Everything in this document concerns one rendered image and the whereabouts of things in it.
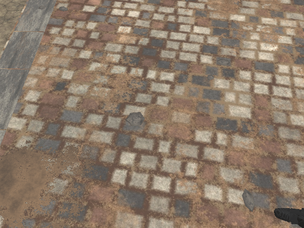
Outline right robot hand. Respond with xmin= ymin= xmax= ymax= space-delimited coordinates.
xmin=274 ymin=208 xmax=304 ymax=228

